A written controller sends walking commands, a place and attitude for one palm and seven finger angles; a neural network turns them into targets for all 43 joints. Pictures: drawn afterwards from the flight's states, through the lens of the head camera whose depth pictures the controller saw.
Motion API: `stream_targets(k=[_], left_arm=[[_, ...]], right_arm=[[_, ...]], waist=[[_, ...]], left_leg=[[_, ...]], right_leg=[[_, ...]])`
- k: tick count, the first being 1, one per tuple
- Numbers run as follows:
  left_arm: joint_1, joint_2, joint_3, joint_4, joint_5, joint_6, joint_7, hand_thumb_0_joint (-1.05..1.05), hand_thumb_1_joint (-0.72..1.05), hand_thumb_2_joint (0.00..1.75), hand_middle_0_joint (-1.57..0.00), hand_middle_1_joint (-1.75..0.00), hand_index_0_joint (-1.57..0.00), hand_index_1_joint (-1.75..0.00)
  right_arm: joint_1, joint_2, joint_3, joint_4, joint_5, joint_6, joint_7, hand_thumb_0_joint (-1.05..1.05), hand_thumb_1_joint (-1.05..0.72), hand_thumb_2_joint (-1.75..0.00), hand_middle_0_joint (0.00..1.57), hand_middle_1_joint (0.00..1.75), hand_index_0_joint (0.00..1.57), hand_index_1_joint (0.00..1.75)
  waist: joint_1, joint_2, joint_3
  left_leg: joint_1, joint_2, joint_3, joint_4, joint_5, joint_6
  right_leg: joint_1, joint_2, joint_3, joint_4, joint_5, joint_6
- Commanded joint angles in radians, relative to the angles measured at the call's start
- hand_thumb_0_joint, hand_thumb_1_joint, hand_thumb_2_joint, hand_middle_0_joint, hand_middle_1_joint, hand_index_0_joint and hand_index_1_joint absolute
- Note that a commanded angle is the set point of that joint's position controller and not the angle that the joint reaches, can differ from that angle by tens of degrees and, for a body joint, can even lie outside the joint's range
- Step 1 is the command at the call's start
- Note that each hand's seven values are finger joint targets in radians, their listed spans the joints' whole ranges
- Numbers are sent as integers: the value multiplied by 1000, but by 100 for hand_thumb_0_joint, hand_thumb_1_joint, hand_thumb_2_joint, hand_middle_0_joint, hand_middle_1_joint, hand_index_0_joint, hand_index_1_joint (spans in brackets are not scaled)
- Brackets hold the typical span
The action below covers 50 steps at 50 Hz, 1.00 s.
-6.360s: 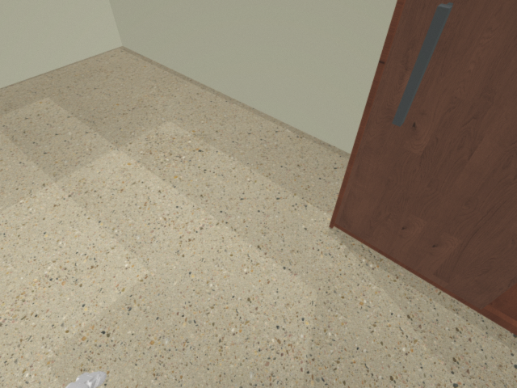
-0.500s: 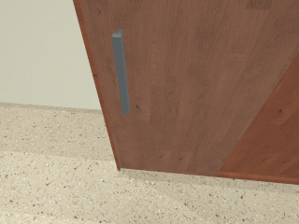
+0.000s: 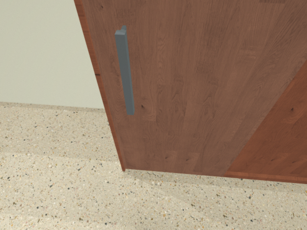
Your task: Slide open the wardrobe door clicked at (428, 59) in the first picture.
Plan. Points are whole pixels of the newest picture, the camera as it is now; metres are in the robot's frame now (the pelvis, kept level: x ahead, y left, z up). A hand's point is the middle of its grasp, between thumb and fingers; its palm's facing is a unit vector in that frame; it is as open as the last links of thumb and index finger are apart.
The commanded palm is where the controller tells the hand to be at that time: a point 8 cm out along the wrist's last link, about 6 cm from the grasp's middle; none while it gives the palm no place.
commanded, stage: look again from close up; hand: left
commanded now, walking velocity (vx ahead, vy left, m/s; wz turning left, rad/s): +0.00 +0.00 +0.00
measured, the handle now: (127, 76) +0.57 +0.13 +0.08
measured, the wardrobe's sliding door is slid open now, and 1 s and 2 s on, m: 0.00 0.00 0.00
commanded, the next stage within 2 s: shuffle to correct the standing spot in 0.40 s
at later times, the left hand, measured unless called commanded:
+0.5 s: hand out of the picture -0.03 +0.15 -0.18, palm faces +0.04 -0.98 -0.18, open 7.4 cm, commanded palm none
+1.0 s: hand out of the picture +0.02 +0.19 -0.19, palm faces +0.02 -0.99 -0.12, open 7.4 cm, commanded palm none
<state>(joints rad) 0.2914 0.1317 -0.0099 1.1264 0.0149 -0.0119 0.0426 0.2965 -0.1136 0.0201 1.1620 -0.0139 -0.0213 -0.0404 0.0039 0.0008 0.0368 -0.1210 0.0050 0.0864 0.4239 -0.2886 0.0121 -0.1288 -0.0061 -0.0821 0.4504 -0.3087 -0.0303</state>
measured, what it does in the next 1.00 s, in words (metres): steps on the spot: left foot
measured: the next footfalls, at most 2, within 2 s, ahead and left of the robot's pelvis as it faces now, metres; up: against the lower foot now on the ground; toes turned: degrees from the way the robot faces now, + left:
left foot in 0.84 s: +0.08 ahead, +0.12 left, +0.00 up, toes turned +9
right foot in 1.32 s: +0.24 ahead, -0.12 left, +0.00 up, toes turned -7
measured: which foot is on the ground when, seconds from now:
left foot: down 0.00-0.64, up 0.66-0.82, down 0.84-1.00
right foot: down 0.00-0.86, up 0.88-1.00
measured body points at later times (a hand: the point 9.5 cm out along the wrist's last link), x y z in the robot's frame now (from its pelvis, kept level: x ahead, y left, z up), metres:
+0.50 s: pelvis +0.00 -0.01 +0.00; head +0.01 -0.01 +0.45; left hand -0.03 +0.20 -0.16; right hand -0.02 -0.21 -0.16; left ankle -0.04 +0.11 -0.74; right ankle -0.04 -0.09 -0.74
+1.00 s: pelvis +0.07 +0.03 +0.00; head +0.09 +0.06 +0.44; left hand +0.02 +0.25 -0.17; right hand +0.04 -0.18 -0.15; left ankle +0.04 +0.11 -0.74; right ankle +0.01 -0.09 -0.65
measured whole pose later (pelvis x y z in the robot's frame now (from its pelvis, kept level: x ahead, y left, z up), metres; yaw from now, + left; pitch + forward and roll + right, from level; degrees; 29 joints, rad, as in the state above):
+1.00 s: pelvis +0.07 +0.03 +0.00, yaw -1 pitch +0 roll -1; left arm 0.36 0.15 0.05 1.14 0.04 0.01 0.01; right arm 0.36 -0.09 0.00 1.09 -0.03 -0.07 -0.03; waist -0.01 -0.04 0.04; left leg -0.18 0.03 0.17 0.51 -0.33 0.05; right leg -0.45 -0.04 -0.06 1.16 -0.39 -0.04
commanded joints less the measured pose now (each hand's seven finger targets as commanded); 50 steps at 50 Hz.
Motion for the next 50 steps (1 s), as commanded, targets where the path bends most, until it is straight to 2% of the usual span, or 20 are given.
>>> stream_targets(k=[1, 25, 26, 28, 30, 32, 33, 34, 35, 37, 39, 40, 41, 42, 43, 44, 46, 47, 49, 50], left_arm=[[79, 87, 16, -12, -3, -15, 1, 0, 90, 90, -20, -30, -20, -30], [104, 76, 15, 2, -3, -20, 4, 0, 90, 90, -20, -30, -20, -30], [113, 74, 17, 4, -1, -18, 3, 0, 90, 90, -20, -30, -20, -30], [122, 81, 26, 3, 4, -12, -1, 0, 90, 90, -20, -30, -20, -30], [135, 100, 36, 0, 5, -7, -6, 0, 90, 90, -20, -30, -20, -30], [187, 120, 52, 2, 6, -5, -6, 0, 90, 90, -20, -30, -20, -30], [211, 127, 59, -1, 5, -7, -5, 0, 90, 90, -20, -30, -20, -30], [231, 124, 63, -3, 8, -13, -5, 0, 90, 90, -20, -30, -20, -30], [235, 129, 68, -5, 12, -21, -4, 0, 90, 90, -20, -30, -20, -30], [228, 129, 77, -15, 18, -33, -2, 0, 90, 90, -20, -30, -20, -30], [181, 133, 76, -26, 16, -38, -7, 0, 90, 90, -20, -30, -20, -30], [149, 126, 75, -31, 12, -36, -11, 0, 90, 90, -20, -30, -20, -30], [121, 105, 68, -37, 6, -31, -18, 0, 90, 90, -20, -30, -20, -30], [90, 55, 62, -65, 4, -29, -27, 0, 90, 90, -20, -30, -20, -30], [50, 41, 55, -98, 2, -29, -29, 0, 90, 90, -20, -30, -20, -30], [14, 64, 62, -110, 13, -26, -27, 0, 90, 90, -20, -30, -20, -30], [15, 47, 65, -88, 19, -21, -35, 0, 90, 90, -20, -30, -20, -30], [14, 42, 65, -80, 21, -20, -43, 0, 90, 90, -20, -30, -20, -30], [55, 8, 59, -60, 18, -11, -48, 0, 90, 90, -20, -30, -20, -30], [60, 0, 59, -59, 15, -5, -46, 0, 90, 90, -20, -30, -20, -30]], right_arm=[[80, -84, -15, -18, 3, -9, -9, 0, -90, -90, 20, 30, 20, 30], [86, -77, -13, -9, 3, -9, -10, 0, -90, -90, 20, 30, 20, 30], [96, -76, -13, -4, 2, -7, -9, 0, -90, -90, 20, 30, 20, 30], [99, -79, -18, -8, -2, 0, -3, 0, -90, -90, 20, 30, 20, 30], [91, -68, -21, -20, -6, 6, 4, 0, -90, -90, 20, 30, 20, 30], [62, -52, -23, -46, -9, 10, 12, 0, -90, -90, 20, 30, 20, 30], [36, -57, -27, -61, -11, 11, 16, 0, -90, -90, 20, 30, 20, 30], [5, -63, -30, -83, -12, 7, 20, 0, -90, -90, 20, 30, 20, 30], [-10, -63, -35, -100, -11, 3, 24, 0, -90, -90, 20, 30, 20, 30], [-21, -53, -42, -119, -5, -8, 30, 0, -90, -90, 20, 30, 20, 30], [25, -33, -42, -110, -1, -18, 32, 0, -90, -90, 20, 30, 20, 30], [94, -21, -38, -88, -2, -25, 30, 0, -90, -90, 20, 30, 20, 30], [196, -37, -41, -51, -4, -32, 23, 0, -90, -90, 20, 30, 20, 30], [310, -109, -60, -16, -15, -39, 14, 0, -90, -90, 20, 30, 20, 30], [401, -182, -70, -5, -22, -35, 1, 0, -90, -90, 20, 30, 20, 30], [372, -183, -67, -11, -21, -26, 0, 0, -90, -90, 20, 30, 20, 30], [244, -110, -48, -53, -16, -36, -1, 0, -90, -90, 20, 30, 20, 30], [213, -85, -42, -63, -14, -45, -1, 0, -90, -90, 20, 30, 20, 30], [217, -83, -34, -58, -12, -62, -8, 0, -90, -90, 20, 30, 20, 30], [218, -83, -33, -55, -10, -65, -10, 0, -90, -90, 20, 30, 20, 30]], waist=[[0, 0, 37], [4, -10, 44], [5, -13, 40], [10, -28, 60], [18, -70, 129], [41, -156, 162], [50, -166, 184], [59, -136, 189], [57, -118, 190], [47, -71, 149], [7, -57, 98], [-28, -58, 74], [-68, 9, 58], [-108, 236, 40], [-133, 368, 30], [-120, 253, 59], [-61, 107, 149], [-40, 32, 163], [-15, 40, 95], [-8, 74, 67]], left_leg=[[-27, 111, -94, -69, 261, 28], [-35, 110, -96, -75, 244, 21], [-39, 106, -89, -67, 173, 23], [-89, 89, -70, -33, 25, 27], [-187, 58, -41, 24, -97, 22], [-300, 30, 5, 173, -135, 13], [-353, 42, 9, 260, -159, 10], [-401, 57, -4, 333, -186, 11], [-444, 71, -18, 382, -206, 12], [-447, 90, -26, 383, -231, 12], [-287, 83, -7, 246, -157, 7], [-135, 59, 27, 126, -67, 6], [26, 46, 27, 36, -6, 14], [137, 206, -219, -72, -54, 81], [176, 412, -486, -211, -6, 175], [125, 453, -498, -228, -4, 216], [-39, 402, -397, -246, 19, 200], [-66, 377, -340, -246, 118, 182], [3, 324, -202, -206, 389, 158], [22, 295, -132, -185, 499, 151]], right_leg=[[-24, -115, 102, -74, 280, -19], [-10, -117, 100, -96, 289, -19], [-6, -115, 99, -94, 206, -22], [-16, -116, 114, -99, 6, -37], [-33, -139, 174, -152, -196, -64], [-5, -207, 290, -241, -330, -112], [-9, -256, 346, -282, -351, -143], [0, -288, 388, -296, -304, -174], [24, -315, 400, -291, -230, -199], [57, -337, 364, -243, -53, -219], [-20, -290, 266, -159, 71, -186], [-104, -232, 197, -94, 70, -148], [-210, -146, 118, 39, 34, -104], [-366, -31, 28, 284, -71, -48], [-504, 38, -37, 546, -291, -17], [-531, -2, 42, 690, -289, -37], [-547, -71, 81, 776, -140, -28], [-539, -81, 79, 778, -79, -18], [-530, -78, 65, 794, 1, 8], [-522, -75, 57, 784, 22, 16]])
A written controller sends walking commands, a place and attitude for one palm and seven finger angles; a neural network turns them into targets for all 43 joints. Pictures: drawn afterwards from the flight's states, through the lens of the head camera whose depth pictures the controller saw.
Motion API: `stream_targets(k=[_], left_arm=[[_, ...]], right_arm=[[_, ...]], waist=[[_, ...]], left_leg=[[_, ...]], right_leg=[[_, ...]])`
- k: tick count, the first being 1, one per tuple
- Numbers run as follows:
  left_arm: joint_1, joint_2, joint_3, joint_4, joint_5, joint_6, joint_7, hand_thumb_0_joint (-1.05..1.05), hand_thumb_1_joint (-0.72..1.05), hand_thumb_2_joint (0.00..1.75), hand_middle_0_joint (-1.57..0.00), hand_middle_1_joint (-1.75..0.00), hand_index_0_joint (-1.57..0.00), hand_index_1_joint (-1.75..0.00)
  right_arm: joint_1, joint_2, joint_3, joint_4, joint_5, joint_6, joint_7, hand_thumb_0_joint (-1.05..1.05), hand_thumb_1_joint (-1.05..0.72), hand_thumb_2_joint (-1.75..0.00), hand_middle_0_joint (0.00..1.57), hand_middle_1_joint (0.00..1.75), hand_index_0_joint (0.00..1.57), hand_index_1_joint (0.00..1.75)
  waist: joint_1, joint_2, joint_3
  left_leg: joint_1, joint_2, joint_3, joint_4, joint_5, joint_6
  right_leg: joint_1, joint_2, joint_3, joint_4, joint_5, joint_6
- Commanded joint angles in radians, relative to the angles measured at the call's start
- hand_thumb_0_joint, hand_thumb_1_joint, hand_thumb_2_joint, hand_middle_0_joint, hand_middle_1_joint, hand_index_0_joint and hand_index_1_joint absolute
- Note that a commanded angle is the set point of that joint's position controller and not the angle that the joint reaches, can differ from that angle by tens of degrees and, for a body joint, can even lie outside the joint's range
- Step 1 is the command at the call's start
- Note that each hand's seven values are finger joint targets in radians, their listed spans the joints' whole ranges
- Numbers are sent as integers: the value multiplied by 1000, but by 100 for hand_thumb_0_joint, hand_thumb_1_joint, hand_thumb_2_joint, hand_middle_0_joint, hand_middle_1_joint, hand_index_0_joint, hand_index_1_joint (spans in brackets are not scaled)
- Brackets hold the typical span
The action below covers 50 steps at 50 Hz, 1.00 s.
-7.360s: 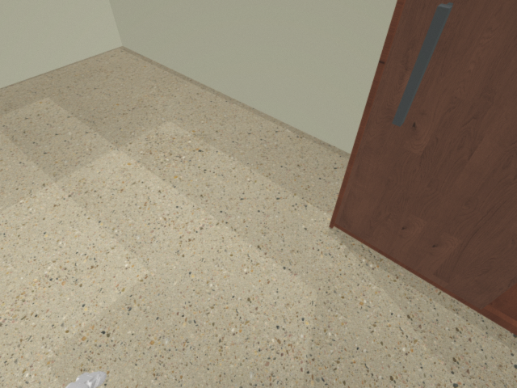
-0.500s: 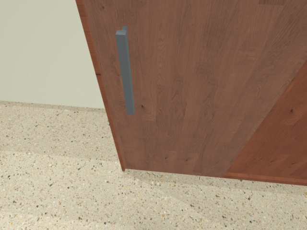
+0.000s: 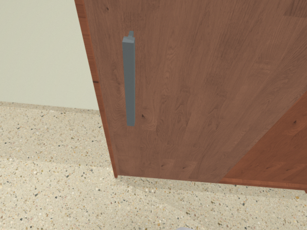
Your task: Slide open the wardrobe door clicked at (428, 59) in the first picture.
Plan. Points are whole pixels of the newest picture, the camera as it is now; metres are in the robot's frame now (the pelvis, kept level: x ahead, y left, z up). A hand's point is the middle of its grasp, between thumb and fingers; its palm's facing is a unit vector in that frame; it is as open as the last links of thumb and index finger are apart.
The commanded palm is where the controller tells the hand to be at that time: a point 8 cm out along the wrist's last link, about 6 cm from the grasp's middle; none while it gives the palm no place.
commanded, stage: come to a stop and stand still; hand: left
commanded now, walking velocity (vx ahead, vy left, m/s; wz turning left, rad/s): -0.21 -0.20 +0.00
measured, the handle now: (131, 85) +0.50 +0.10 +0.09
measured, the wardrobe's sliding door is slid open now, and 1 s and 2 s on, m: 0.00 0.00 0.00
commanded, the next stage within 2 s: look again from close up in 1.50 s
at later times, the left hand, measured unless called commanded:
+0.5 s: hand (115, 225) +0.16 +0.11 -0.17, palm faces +0.02 -0.97 -0.23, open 7.3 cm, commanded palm none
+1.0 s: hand out of the picture -0.01 +0.17 -0.17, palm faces +0.08 -0.98 -0.19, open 7.4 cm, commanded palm none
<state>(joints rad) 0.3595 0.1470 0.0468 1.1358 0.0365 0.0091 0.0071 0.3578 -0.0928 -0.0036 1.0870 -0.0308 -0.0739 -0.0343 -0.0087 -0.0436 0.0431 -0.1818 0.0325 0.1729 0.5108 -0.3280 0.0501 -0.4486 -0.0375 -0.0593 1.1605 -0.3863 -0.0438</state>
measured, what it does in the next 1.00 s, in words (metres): steps on the spot: right foot, then left foot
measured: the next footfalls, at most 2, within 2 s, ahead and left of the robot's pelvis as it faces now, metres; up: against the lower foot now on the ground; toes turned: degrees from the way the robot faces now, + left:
right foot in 0.32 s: +0.18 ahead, -0.15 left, +0.00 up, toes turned -6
left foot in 0.76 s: +0.05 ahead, +0.05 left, +0.00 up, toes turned +4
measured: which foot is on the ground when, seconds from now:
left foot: down 0.00-0.32, up 0.34-0.74, down 0.76-1.00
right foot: up 0.00-0.30, down 0.32-0.76, up 0.78-1.00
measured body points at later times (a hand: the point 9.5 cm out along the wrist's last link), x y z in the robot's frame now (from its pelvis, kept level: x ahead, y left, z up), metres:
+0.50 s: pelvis +0.05 -0.06 -0.01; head +0.11 -0.08 +0.44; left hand +0.16 +0.16 -0.15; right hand +0.07 -0.30 -0.17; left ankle -0.02 +0.08 -0.64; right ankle +0.14 -0.14 -0.74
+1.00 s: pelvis -0.01 -0.02 +0.01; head +0.01 +0.00 +0.46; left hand -0.01 +0.23 -0.15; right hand -0.04 -0.22 -0.14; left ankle -0.05 +0.09 -0.74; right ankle -0.01 -0.15 -0.65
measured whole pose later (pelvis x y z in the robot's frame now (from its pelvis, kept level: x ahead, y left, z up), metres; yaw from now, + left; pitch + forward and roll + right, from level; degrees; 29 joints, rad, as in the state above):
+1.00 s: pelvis -0.01 -0.02 +0.01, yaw +2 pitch +0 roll +0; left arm 0.29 0.22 0.07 1.04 0.03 0.04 0.00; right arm 0.41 -0.09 0.01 1.07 -0.03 -0.01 -0.02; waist 0.00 -0.04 0.02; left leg -0.11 0.01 0.04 0.35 -0.24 0.02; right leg -0.53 -0.02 -0.01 1.14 -0.28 0.02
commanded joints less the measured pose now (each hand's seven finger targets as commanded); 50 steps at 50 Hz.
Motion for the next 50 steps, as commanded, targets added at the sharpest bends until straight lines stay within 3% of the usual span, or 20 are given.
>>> stream_targets(k=[1, 4, 11, 13, 14, 15, 16, 17, 21, 25, 31, 33, 36, 37, 38, 39, 41, 43, 46, 50], left_arm=[[-13, -14, 1, -68, -8, -19, -7, 0, 90, 90, -20, -30, -20, -30], [-64, -8, 5, -101, -10, 2, 1, 0, 90, 90, -20, -30, -20, -30], [-198, 31, 5, -179, -12, 3, 12, 0, 90, 90, -20, -30, -20, -30], [-130, 66, 16, -178, -9, -14, 15, 0, 90, 90, -20, -30, -20, -30], [-68, 102, 24, -162, -7, -26, 19, 0, 90, 90, -20, -30, -20, -30], [-20, 172, 37, -152, -2, -40, 28, 0, 90, 90, -20, -30, -20, -30], [39, 242, 59, -140, -5, -43, 35, 0, 90, 90, -20, -30, -20, -30], [37, 244, 50, -153, -13, -45, 37, 0, 90, 90, -20, -30, -20, -30], [-141, 172, 37, -200, -16, -18, 47, 0, 90, 90, -20, -30, -20, -30], [-166, 194, 46, -221, -12, -15, 47, 0, 90, 90, -20, -30, -20, -30], [-184, 231, 58, -246, 10, 6, 35, 0, 90, 90, -20, -30, -20, -30], [-187, 247, 61, -254, 15, 15, 34, 0, 90, 90, -20, -30, -20, -30], [-215, 227, 53, -231, 0, 29, 27, 0, 90, 90, -20, -30, -20, -30], [-191, 169, 36, -228, -10, 29, 23, 0, 90, 90, -20, -30, -20, -30], [-191, 92, 21, -236, -25, 32, 18, 0, 90, 90, -20, -30, -20, -30], [-235, 101, 25, -253, -23, 32, 13, 0, 90, 90, -20, -30, -20, -30], [-186, 125, 41, -214, -4, 29, -6, 0, 90, 90, -20, -30, -20, -30], [-122, 112, 36, -178, -7, 15, -20, 0, 90, 90, -20, -30, -20, -30], [-136, 105, 28, -168, -6, -2, -20, 0, 90, 90, -20, -30, -20, -30], [-198, 87, 13, -185, -12, -4, -16, 0, 90, 90, -20, -30, -20, -30]], right_arm=[[158, -97, -6, 23, 9, -12, -18, 0, -90, -90, 20, 30, 20, 30], [165, -109, -4, 24, 4, 0, -29, 0, -90, -90, 20, 30, 20, 30], [130, -135, -43, 11, -1, 48, -25, 0, -90, -90, 20, 30, 20, 30], [116, -153, -54, -4, 7, 53, -21, 0, -90, -90, 20, 30, 20, 30], [113, -154, -60, -9, 13, 56, -15, 0, -90, -90, 20, 30, 20, 30], [149, -122, -61, -17, 23, 60, -6, 0, -90, -90, 20, 30, 20, 30], [168, -77, -60, -37, 32, 62, -4, 0, -90, -90, 20, 30, 20, 30], [151, -106, -66, -56, 37, 71, -12, 0, -90, -90, 20, 30, 20, 30], [22, -101, -72, -57, 21, 116, 0, 0, -90, -90, 20, 30, 20, 30], [-27, -123, -75, -83, 8, 140, 16, 0, -90, -90, 20, 30, 20, 30], [-62, -147, -70, -126, 4, 133, 38, 0, -90, -90, 20, 30, 20, 30], [-25, -144, -64, -126, 12, 122, 42, 0, -90, -90, 20, 30, 20, 30], [171, -140, -50, -58, 10, 105, 35, 0, -90, -90, 20, 30, 20, 30], [168, -170, -51, -57, 2, 96, 24, 0, -90, -90, 20, 30, 20, 30], [114, -236, -60, -87, -10, 93, 15, 0, -90, -90, 20, 30, 20, 30], [5, -264, -57, -138, -13, 97, 7, 0, -90, -90, 20, 30, 20, 30], [-120, -229, -42, -154, -9, 78, 6, 0, -90, -90, 20, 30, 20, 30], [-91, -210, -29, -139, 1, 56, 3, 0, -90, -90, 20, 30, 20, 30], [56, -186, -26, -88, 3, 39, -6, 0, -90, -90, 20, 30, 20, 30], [163, -174, -27, -34, -2, 33, -15, 0, -90, -90, 20, 30, 20, 30]], waist=[[6, 133, 49], [8, 130, 41], [-24, 231, 34], [20, 181, -7], [47, 133, -55], [56, -16, -151], [69, -199, -256], [64, -163, -296], [34, -118, -101], [26, -58, -114], [30, -134, -95], [22, -166, -98], [-62, -119, -121], [-52, 55, -108], [-55, 362, -7], [-42, 347, 123], [36, 213, 127], [43, 162, 121], [-11, 146, 69], [-48, 155, 60]], left_leg=[[91, 249, -174, -252, 661, 101], [105, 240, -129, -184, 957, 74], [120, 241, -118, -89, 903, 73], [103, 230, -129, 10, 854, 46], [72, 192, -112, 91, 744, 14], [-52, 112, -76, 259, 440, -30], [-206, -42, -47, 525, -271, -70], [-193, -43, -171, 630, -363, -60], [-265, -5, -212, 789, -195, -88], [-274, -14, -202, 738, -91, -112], [-166, -22, -137, 426, -109, -97], [-57, -43, -96, 260, -167, -76], [215, -75, -43, -130, -44, -46], [230, 11, -135, -260, -99, -30], [88, 225, -434, -397, -316, 41], [-131, 341, -535, -458, -376, 107], [-192, 251, -438, -435, -264, 88], [-110, 204, -354, -393, -135, 81], [94, 209, -345, -336, 30, 99], [171, 263, -372, -294, 272, 132]], right_leg=[[-199, -35, 29, 67, 113, 37], [-197, -17, 14, -13, 139, 52], [-24, 5, -45, -407, 110, 44], [122, 5, -44, -597, 229, 43], [241, -14, -39, -686, 419, 45], [417, -158, 78, -661, 830, 1], [569, -387, 313, -613, 1401, -136], [522, -453, 311, -651, 1456, -208], [239, -329, 224, -754, 906, -159], [182, -301, 204, -813, 587, -134], [105, -267, 242, -954, -69, -94], [65, -245, 242, -993, -143, -80], [-2, -143, 131, -931, -228, 32], [-41, -72, 62, -757, -220, 68], [-141, 35, -35, -477, -153, 101], [-178, 21, 36, -310, -87, 76], [-129, 29, 108, -141, 69, 61], [-179, 32, 79, -11, 124, 58], [-275, 14, 66, 39, 114, 64], [-257, -26, 50, -103, 38, 74]])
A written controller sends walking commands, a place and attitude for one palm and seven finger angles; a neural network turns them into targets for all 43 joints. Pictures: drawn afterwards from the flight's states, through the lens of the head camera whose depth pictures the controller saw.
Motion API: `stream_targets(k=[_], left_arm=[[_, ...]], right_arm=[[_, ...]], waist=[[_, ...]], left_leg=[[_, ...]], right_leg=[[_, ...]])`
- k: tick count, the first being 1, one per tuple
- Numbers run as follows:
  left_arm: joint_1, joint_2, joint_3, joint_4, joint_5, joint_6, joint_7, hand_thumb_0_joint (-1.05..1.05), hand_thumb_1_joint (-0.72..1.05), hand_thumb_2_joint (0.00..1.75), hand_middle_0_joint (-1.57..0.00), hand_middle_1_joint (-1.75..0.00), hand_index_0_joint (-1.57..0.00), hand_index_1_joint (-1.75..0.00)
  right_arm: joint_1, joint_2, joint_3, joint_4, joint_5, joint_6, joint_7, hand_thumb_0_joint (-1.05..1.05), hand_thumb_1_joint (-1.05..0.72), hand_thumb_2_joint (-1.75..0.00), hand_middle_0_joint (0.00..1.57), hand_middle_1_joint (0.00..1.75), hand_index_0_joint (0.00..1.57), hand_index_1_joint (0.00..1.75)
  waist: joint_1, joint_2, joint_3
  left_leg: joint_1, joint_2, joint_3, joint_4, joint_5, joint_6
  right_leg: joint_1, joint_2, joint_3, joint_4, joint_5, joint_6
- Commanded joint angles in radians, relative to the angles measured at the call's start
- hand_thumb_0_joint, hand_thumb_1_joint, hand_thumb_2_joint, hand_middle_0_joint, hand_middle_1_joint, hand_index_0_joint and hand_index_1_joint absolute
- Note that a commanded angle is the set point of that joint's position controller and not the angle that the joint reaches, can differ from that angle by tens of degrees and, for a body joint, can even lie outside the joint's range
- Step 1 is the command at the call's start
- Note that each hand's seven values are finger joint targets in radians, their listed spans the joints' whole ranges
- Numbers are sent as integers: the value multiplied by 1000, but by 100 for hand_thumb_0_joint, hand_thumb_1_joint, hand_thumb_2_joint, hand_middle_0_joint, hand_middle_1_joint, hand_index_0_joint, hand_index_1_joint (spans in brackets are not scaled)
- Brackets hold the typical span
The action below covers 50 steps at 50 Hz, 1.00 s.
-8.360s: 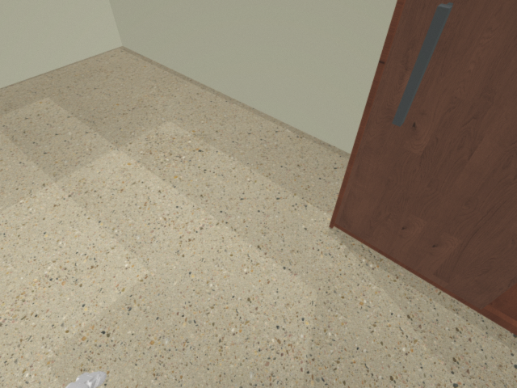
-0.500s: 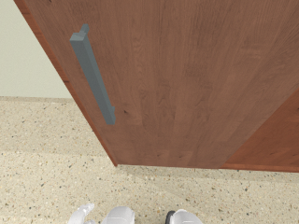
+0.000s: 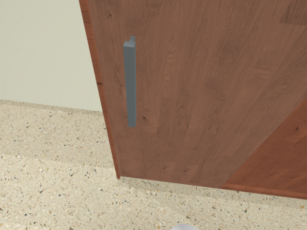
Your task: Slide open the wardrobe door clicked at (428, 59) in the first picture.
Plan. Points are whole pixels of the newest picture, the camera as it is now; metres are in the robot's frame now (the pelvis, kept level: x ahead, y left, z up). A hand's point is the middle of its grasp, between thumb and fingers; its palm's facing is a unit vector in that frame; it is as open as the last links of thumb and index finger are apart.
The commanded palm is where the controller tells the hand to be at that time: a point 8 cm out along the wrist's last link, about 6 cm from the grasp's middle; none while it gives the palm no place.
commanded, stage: come to a stop and stand still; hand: left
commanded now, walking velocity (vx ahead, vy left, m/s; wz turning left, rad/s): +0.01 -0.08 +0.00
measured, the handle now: (132, 88) +0.51 +0.10 +0.08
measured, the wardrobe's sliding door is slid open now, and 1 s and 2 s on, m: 0.00 0.00 0.00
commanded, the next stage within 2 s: look again from close up in 0.50 s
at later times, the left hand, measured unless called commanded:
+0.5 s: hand out of the picture +0.02 +0.15 -0.18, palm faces +0.02 -0.98 -0.22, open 7.2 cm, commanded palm none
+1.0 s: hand out of the picture -0.06 +0.11 -0.18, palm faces +0.04 -0.99 -0.16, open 7.4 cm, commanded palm none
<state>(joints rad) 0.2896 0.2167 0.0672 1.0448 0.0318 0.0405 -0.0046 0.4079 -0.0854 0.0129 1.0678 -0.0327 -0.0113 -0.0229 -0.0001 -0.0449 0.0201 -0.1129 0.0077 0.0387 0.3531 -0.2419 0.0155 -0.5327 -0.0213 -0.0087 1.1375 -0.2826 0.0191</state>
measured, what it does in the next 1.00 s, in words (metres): steps on the spot: right foot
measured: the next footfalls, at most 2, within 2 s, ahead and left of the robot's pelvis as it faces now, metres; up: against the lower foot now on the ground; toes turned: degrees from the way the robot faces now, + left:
right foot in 0.16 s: +0.04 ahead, -0.16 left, +0.00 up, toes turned -4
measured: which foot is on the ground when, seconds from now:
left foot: down 0.00-1.00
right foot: up 0.00-0.14, down 0.16-1.00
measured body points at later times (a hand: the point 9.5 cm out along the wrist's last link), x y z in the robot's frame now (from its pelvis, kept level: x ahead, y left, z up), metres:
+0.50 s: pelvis -0.01 -0.03 -0.01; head -0.04 -0.04 +0.44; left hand +0.02 +0.20 -0.16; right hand +0.02 -0.26 -0.17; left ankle +0.02 +0.07 -0.75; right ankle +0.00 -0.15 -0.75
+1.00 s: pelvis -0.03 -0.04 -0.01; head -0.05 -0.04 +0.44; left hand -0.07 +0.16 -0.17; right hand -0.07 -0.24 -0.17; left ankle +0.02 +0.07 -0.75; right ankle +0.00 -0.15 -0.75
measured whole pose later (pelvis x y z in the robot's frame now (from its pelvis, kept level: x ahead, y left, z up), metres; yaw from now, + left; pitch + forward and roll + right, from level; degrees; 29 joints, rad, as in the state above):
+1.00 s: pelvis -0.03 -0.04 -0.01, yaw +0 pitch -3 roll +0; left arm 0.39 0.10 -0.01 1.10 0.02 -0.02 0.04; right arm 0.38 -0.12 0.01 1.12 -0.01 0.00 -0.01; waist -0.01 0.01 0.01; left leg -0.23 0.01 0.04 0.46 -0.18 0.01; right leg -0.21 -0.02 -0.08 0.46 -0.20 -0.01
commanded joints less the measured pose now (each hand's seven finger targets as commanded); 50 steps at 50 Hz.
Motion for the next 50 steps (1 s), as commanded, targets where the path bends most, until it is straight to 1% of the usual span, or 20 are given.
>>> stream_targets(k=[1, 2, 5, 6, 7, 8, 9, 10, 11, 13, 14, 15, 16, 17, 18, 20, 22, 24, 32, 50], left_arm=[[-138, 7, -11, -97, -11, -35, -3, 0, 90, 90, -20, -30, -20, -30], [-162, 0, -16, -101, -13, -36, -1, 0, 90, 90, -20, -30, -20, -30], [-88, -32, -19, -68, -23, -46, 5, 0, 90, 90, -20, -30, -20, -30], [92, 6, -42, 52, -20, -70, 41, 0, 90, 90, -20, -30, -20, -30], [245, 109, -5, 64, -6, -91, 32, 0, 90, 90, -20, -30, -20, -30], [176, 97, -12, 36, -12, -97, 36, 0, 90, 90, -20, -30, -20, -30], [130, 50, -36, 23, -10, -109, 46, 0, 90, 90, -20, -30, -20, -30], [92, 75, -41, -7, 0, -105, 48, 0, 90, 90, -20, -30, -20, -30], [110, 56, -43, 8, -7, -105, 56, 0, 90, 90, -20, -30, -20, -30], [25, 50, -39, 10, -23, -102, 66, 0, 90, 90, -20, -30, -20, -30], [-16, 32, -41, -4, -25, -91, 66, 0, 90, 90, -20, -30, -20, -30], [-43, 21, -43, -18, -28, -77, 64, 0, 90, 90, -20, -30, -20, -30], [-42, 2, -41, -33, -29, -58, 61, 0, 90, 90, -20, -30, -20, -30], [-27, -14, -44, -42, -28, -44, 58, 0, 90, 90, -20, -30, -20, -30], [-7, -19, -48, -33, -23, -41, 55, 0, 90, 90, -20, -30, -20, -30], [59, -21, -54, -13, -12, -46, 45, 0, 90, 90, -20, -30, -20, -30], [73, -13, -60, 4, -12, -64, 43, 0, 90, 90, -20, -30, -20, -30], [57, 8, -57, -12, -16, -67, 41, 0, 90, 90, -20, -30, -20, -30], [101, 20, -55, -14, -14, -77, 40, 0, 90, 90, -20, -30, -20, -30], [168, -15, -50, 24, -18, -73, 47, 0, 90, 90, -20, -30, -20, -30]], right_arm=[[119, -181, -46, -8, -3, -28, -28, 0, -90, -90, 20, 30, 20, 30], [120, -176, -45, 0, -6, -26, -29, 0, -90, -90, 20, 30, 20, 30], [77, -187, -50, 14, -6, -13, -28, 0, -90, -90, 20, 30, 20, 30], [-121, -251, -60, -23, 16, -38, -9, 0, -90, -90, 20, 30, 20, 30], [-126, -178, -50, -82, 20, -47, 4, 0, -90, -90, 20, 30, 20, 30], [-14, -79, -33, -108, 15, -39, -1, 0, -90, -90, 20, 30, 20, 30], [13, -60, -29, -75, 12, -28, -1, 0, -90, -90, 20, 30, 20, 30], [26, -47, -31, -95, 17, -25, 0, 0, -90, -90, 20, 30, 20, 30], [-18, -39, -24, -80, 19, -12, 7, 0, -90, -90, 20, 30, 20, 30], [19, -68, -31, -69, 14, 1, 12, 0, -90, -90, 20, 30, 20, 30], [53, -79, -31, -55, 16, -1, 9, 0, -90, -90, 20, 30, 20, 30], [75, -93, -30, -38, 16, -4, 7, 0, -90, -90, 20, 30, 20, 30], [71, -132, -33, -37, 11, -10, 6, 0, -90, -90, 20, 30, 20, 30], [42, -176, -36, -57, 3, -12, 3, 0, -90, -90, 20, 30, 20, 30], [-39, -176, -33, -66, 3, -7, 1, 0, -90, -90, 20, 30, 20, 30], [-108, -166, -31, -99, 7, -3, 0, 0, -90, -90, 20, 30, 20, 30], [-80, -140, -28, -87, 12, -8, -1, 0, -90, -90, 20, 30, 20, 30], [-47, -158, -32, -83, 14, -7, 0, 0, -90, -90, 20, 30, 20, 30], [-51, -159, -29, -65, 19, -10, 3, 0, -90, -90, 20, 30, 20, 30], [31, -109, -22, 17, 19, -7, -1, 0, -90, -90, 20, 30, 20, 30]], waist=[[-57, 160, 74], [-66, 184, 88], [-32, 237, 26], [86, 202, -47], [126, -73, -90], [15, -213, -134], [8, -148, -155], [-20, -5, -89], [-1, -1, -125], [-45, -213, -122], [-62, -199, -118], [-70, -113, -98], [-58, 113, -46], [-40, 342, 36], [-5, 391, 130], [28, 228, 206], [8, 51, 157], [-18, 3, 100], [-20, 36, 55], [-6, 33, 94]], left_leg=[[105, 295, -233, -124, 247, 170], [71, 292, -217, -107, 302, 168], [-10, 257, -175, -39, 326, 132], [-188, 235, -37, 208, 294, 62], [-259, 67, -4, 424, 134, 9], [-382, 24, -20, 540, -195, -16], [-390, 44, -13, 585, -231, -26], [-405, 13, 30, 497, -256, -32], [-312, 17, 27, 466, -231, -33], [-209, 46, 12, 403, -152, -21], [-124, 42, 13, 307, -67, -21], [-36, 50, -8, 215, 25, -23], [-57, 112, -105, 124, 48, -4], [-198, 205, -242, -9, -4, 48], [-303, 206, -267, -100, -81, 71], [-385, 148, -202, -82, -213, 60], [-275, 94, -136, -14, -91, 30], [-177, 83, -113, -3, -101, 19], [-112, 72, -85, 1, -20, 12], [-198, 59, -88, -5, -74, 6]], right_leg=[[-139, -49, -7, -147, -91, 12], [-81, -52, -16, -233, -129, 7], [165, -12, -56, -491, -153, -2], [370, -99, 56, -563, 146, -59], [523, -110, 87, -751, 601, -35], [579, -282, 199, -693, 962, -108], [596, -287, 163, -682, 1056, -151], [585, -266, 41, -669, 1056, -151], [519, -235, 88, -682, 963, -145], [405, -213, 61, -665, 793, -149], [345, -192, 44, -665, 568, -138], [258, -161, 44, -660, 292, -116], [198, -87, 23, -622, 15, -83], [225, -21, -29, -584, -132, -50], [271, -2, -40, -569, -121, -41], [303, -17, -16, -627, -25, -52], [279, -52, 50, -714, 67, -69], [240, -68, 63, -756, -34, -65], [255, -93, 74, -812, -19, -60], [261, -98, 62, -822, -113, -68]])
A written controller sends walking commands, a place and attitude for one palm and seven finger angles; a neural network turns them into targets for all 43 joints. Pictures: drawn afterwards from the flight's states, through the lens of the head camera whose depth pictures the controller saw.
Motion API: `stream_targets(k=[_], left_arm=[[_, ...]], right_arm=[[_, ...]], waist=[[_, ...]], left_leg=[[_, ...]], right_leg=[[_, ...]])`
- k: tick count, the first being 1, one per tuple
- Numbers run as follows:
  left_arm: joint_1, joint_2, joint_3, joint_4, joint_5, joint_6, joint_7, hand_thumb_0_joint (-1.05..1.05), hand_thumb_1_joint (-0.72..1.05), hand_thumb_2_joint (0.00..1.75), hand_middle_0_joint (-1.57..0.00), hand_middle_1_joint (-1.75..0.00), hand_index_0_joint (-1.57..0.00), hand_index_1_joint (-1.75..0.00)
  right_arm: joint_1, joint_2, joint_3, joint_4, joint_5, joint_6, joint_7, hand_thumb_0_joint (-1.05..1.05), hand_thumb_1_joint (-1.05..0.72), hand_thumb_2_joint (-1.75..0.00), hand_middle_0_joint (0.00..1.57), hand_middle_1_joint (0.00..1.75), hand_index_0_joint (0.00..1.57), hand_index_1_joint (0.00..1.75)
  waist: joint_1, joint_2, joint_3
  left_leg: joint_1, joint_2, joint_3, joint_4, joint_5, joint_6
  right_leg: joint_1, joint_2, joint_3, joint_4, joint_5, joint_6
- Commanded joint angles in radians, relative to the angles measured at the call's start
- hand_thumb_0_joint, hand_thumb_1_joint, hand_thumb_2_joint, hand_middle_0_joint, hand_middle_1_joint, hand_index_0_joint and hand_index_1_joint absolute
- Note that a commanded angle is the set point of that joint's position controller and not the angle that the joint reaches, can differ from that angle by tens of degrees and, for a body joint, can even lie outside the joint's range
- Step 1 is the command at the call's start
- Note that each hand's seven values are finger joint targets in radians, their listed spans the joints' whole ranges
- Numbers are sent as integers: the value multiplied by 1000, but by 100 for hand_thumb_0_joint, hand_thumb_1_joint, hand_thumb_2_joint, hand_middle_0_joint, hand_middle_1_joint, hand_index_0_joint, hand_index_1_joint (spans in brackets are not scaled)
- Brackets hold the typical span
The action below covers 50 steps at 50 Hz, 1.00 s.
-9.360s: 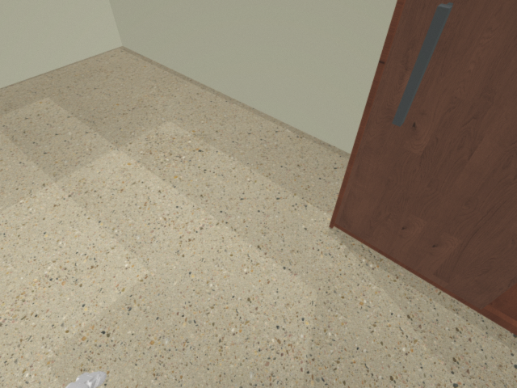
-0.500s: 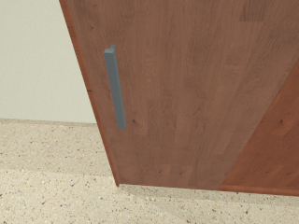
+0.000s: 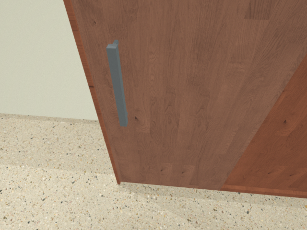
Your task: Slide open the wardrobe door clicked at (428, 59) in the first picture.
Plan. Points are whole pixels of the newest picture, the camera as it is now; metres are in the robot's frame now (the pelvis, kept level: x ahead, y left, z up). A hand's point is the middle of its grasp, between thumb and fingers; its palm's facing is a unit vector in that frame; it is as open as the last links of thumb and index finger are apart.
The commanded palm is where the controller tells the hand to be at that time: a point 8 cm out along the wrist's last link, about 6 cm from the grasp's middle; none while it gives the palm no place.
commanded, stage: look again from close up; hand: left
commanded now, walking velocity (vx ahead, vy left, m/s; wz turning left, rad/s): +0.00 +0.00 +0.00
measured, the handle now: (120, 88) +0.54 +0.15 +0.09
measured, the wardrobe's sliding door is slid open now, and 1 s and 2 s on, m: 0.00 0.00 0.00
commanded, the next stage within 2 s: none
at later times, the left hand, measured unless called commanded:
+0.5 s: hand out of the picture -0.04 +0.17 -0.18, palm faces +0.06 -0.99 -0.15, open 7.4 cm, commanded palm none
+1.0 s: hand out of the picture -0.04 +0.16 -0.18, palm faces +0.06 -0.99 -0.15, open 7.4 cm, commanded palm none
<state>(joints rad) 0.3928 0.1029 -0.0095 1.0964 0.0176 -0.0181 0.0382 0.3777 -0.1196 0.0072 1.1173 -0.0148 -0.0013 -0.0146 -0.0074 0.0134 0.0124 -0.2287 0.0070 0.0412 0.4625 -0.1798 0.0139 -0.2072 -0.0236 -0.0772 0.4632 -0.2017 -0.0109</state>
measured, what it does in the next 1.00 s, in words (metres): stands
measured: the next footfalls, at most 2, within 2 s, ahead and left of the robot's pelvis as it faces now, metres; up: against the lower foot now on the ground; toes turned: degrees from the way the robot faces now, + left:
none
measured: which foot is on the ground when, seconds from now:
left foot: down 0.00-1.00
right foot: down 0.00-1.00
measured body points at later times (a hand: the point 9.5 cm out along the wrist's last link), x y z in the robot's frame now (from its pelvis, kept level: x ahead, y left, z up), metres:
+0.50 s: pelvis -0.01 +0.01 +0.00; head -0.03 +0.02 +0.45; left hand -0.04 +0.22 -0.17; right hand -0.04 -0.19 -0.16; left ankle +0.05 +0.11 -0.74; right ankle +0.03 -0.11 -0.74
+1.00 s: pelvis -0.01 +0.01 +0.00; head -0.01 +0.02 +0.45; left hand -0.04 +0.22 -0.16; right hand -0.02 -0.19 -0.16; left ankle +0.05 +0.11 -0.74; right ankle +0.03 -0.11 -0.74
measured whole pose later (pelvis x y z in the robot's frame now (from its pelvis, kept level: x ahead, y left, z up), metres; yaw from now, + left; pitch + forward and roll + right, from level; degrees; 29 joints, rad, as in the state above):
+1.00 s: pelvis -0.01 +0.01 +0.00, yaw +0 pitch -2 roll +0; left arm 0.39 0.10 0.00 1.08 0.03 -0.02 0.04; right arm 0.34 -0.11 -0.01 1.09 -0.02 -0.01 -0.01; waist 0.00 0.00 0.01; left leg -0.27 -0.01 0.05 0.47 -0.17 0.03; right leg -0.25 -0.04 -0.07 0.47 -0.19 0.01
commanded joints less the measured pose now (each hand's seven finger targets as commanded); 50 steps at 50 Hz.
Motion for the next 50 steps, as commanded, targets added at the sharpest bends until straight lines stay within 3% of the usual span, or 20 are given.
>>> stream_targets(k=[1, 6, 31, 41, 46, 50], left_arm=[[63, 97, 28, -29, -3, -13, 4, 0, 90, 90, -20, -30, -20, -30], [69, 88, 32, -35, -1, -9, 5, 0, 90, 90, -20, -30, -20, -30], [96, 70, 36, -44, 9, -8, 2, 0, 90, 90, -20, -30, -20, -30], [93, 75, 34, -43, 8, -12, 1, 0, 90, 90, -20, -30, -20, -30], [88, 75, 32, -41, 6, -14, 2, 0, 90, 90, -20, -30, -20, -30], [82, 76, 30, -37, 5, -16, 2, 0, 90, 90, -20, -30, -20, -30]], right_arm=[[65, -72, -17, -32, 1, -16, -10, 0, -90, -90, 20, 30, 20, 30], [82, -65, -22, -33, -3, -13, -10, 0, -90, -90, 20, 30, 20, 30], [42, -84, -36, -65, -3, -15, -9, 0, -90, -90, 20, 30, 20, 30], [34, -81, -35, -60, -2, -16, -7, 0, -90, -90, 20, 30, 20, 30], [31, -81, -32, -54, 0, -22, -8, 0, -90, -90, 20, 30, 20, 30], [24, -78, -30, -51, 1, -21, -8, 0, -90, -90, 20, 30, 20, 30]], waist=[[2, -30, 110], [4, 2, 125], [11, 10, 112], [6, -25, 98], [8, 3, 81], [9, -21, 93]], left_leg=[[-95, 61, -95, -118, -152, 8], [-130, 63, -106, -126, -202, 10], [-172, 83, -157, -179, -297, 24], [-134, 72, -138, -150, -234, 21], [-127, 80, -146, -165, -213, 21], [-117, 74, -128, -149, -182, 16]], right_leg=[[-67, -93, 127, -145, -202, -37], [-82, -87, 126, -135, -232, -39], [-72, -69, 109, -98, -184, -24], [-91, -83, 121, -116, -195, -26], [-58, -78, 109, -99, -130, -25], [-65, -86, 113, -115, -141, -26]])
